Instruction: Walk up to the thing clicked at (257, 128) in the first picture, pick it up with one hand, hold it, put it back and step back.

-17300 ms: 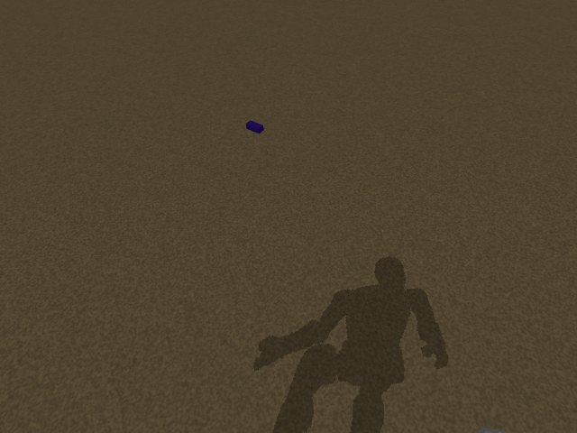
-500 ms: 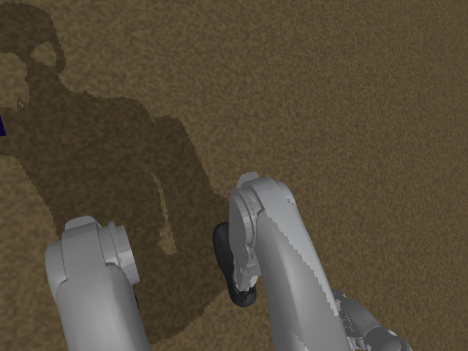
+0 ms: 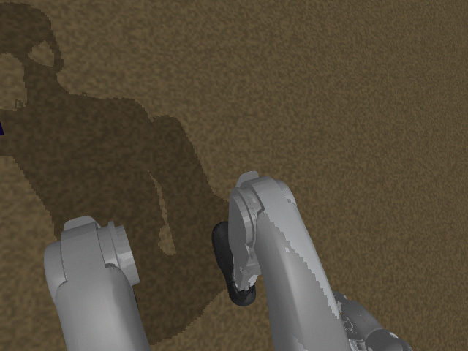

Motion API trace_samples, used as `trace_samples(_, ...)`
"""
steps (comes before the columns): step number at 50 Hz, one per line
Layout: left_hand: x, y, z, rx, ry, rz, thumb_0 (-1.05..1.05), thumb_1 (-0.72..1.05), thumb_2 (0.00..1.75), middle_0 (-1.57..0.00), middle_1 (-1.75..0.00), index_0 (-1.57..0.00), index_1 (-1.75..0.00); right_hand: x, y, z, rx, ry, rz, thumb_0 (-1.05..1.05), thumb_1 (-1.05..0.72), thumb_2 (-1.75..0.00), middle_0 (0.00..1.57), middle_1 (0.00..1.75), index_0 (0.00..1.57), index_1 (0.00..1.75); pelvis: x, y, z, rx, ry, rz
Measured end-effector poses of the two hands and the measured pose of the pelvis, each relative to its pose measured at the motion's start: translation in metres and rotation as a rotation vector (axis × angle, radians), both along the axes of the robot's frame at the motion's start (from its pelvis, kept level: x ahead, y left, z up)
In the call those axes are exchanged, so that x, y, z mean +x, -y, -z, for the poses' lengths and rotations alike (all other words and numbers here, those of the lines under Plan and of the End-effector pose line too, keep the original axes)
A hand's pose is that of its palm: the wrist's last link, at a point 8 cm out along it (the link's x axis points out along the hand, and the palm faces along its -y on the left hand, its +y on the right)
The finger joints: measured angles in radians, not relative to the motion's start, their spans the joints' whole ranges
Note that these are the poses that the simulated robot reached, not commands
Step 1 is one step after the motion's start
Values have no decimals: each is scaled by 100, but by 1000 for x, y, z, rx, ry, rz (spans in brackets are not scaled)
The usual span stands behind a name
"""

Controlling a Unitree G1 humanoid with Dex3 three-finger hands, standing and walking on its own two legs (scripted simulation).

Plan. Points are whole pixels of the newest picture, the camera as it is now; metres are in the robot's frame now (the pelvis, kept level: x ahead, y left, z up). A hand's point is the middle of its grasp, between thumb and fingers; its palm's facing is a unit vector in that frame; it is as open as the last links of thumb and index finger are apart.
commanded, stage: approach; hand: left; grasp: from above
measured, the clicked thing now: out of the picture +0.50 +0.35 -0.30
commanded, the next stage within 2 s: close in in 0.74 s
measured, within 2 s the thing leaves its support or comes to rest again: neither
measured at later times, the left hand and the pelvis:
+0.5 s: hand out of the picture +0.49 +0.34 -0.18, palm faces -0.47 -0.08 -0.88, open 11.2 cm; pelvis +0.00 +0.00 +0.01, yaw +0 degrees
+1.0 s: hand out of the picture +0.48 +0.36 -0.18, palm faces -0.45 -0.09 -0.89, open 11.6 cm; pelvis +0.00 +0.00 +0.01, yaw +0 degrees
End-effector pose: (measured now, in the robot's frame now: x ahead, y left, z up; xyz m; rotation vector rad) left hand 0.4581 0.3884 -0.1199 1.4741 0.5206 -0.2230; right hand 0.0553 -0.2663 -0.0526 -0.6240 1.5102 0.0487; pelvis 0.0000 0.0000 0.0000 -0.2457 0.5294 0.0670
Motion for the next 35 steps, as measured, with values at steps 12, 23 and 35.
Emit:
trace_samples(12, 33, 35, -10, 3, 66, 58, 0, -1, 57, -49, -63, -53, -60, -3, 2, -4, -8, 23, 24, 0, -90, -89, 20, 30, 20, 30, 2, 2, -1, 8, -23, 1)
trace_samples(23, 40, 47, -3, 41, -3, -11, 0, -4, 60, -45, -67, -48, -64, -22, -3, -2, 39, 18, 85, 0, -90, -89, 20, 30, 20, 30, 2, 3, -5, 16, -38, 7)
trace_samples(35, 30, 29, -4, 4, -11, 3, 0, -11, 65, -42, -70, -44, -67, -19, 5, -6, 3, -32, 40, 0, -90, -89, 20, 30, 20, 30, 0, 4, -5, 11, -25, 2)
